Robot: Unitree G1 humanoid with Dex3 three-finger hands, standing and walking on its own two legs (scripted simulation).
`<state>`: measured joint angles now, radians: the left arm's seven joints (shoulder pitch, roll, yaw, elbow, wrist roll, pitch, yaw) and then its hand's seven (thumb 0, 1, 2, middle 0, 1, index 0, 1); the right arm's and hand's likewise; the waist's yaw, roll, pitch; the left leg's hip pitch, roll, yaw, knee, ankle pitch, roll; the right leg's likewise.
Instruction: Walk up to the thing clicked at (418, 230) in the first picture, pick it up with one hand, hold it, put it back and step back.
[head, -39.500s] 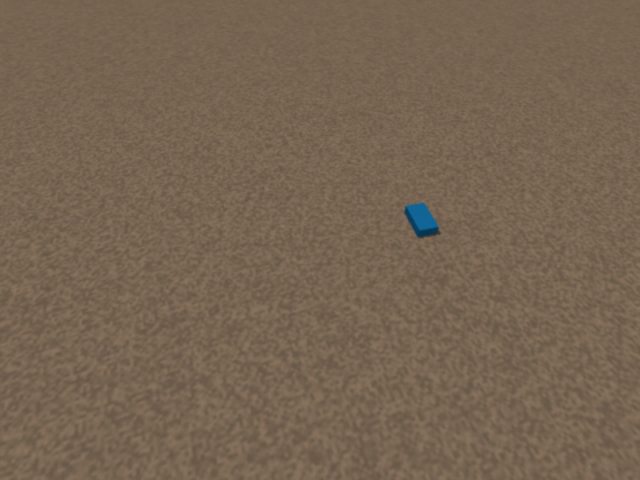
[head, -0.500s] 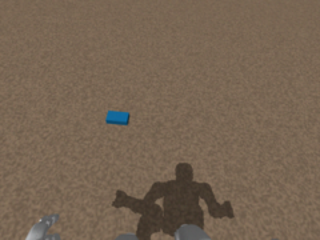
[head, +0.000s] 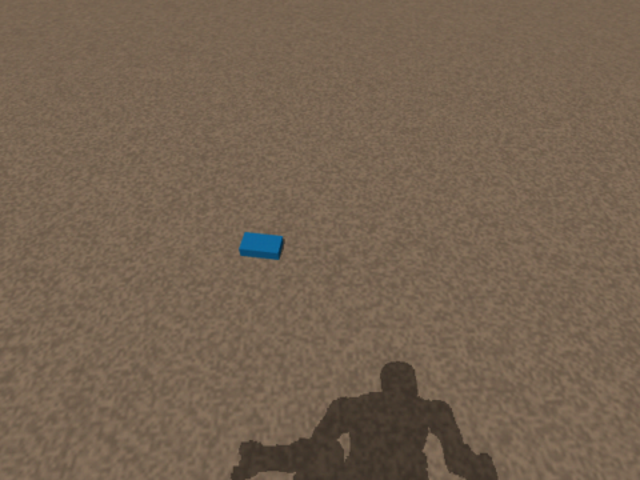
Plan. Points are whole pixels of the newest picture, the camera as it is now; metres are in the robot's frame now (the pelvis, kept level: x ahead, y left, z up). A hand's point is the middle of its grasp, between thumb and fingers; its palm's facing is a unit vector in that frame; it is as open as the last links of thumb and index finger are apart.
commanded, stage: step back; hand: left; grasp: from above
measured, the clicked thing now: (261, 245) +1.04 +0.31 -0.74
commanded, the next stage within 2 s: stand in 0.66 s
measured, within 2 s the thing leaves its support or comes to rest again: neither
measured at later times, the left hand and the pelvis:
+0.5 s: hand out of the picture +0.15 +0.23 -0.14, palm faces +0.02 -0.94 -0.33, open 7.4 cm; pelvis +0.04 -0.02 +0.00, yaw +1 degrees
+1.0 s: hand out of the picture +0.13 +0.24 -0.14, palm faces -0.01 -0.95 -0.32, open 7.4 cm; pelvis +0.05 -0.01 +0.02, yaw +1 degrees
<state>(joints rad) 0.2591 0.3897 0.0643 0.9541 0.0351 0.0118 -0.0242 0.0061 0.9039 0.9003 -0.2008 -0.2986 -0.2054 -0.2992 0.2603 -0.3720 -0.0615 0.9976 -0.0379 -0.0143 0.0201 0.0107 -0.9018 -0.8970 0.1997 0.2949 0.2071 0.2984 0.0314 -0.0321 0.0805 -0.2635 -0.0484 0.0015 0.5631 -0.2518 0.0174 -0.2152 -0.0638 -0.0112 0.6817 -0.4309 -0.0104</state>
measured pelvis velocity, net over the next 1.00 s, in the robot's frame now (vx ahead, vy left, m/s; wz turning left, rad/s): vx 0.05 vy -0.01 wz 0.01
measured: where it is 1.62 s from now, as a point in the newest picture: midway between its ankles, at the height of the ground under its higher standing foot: outside the picture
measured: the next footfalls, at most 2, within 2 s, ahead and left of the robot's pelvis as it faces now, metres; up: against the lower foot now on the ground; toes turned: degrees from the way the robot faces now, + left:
right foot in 0.22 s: +0.09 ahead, -0.15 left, +0.00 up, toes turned -1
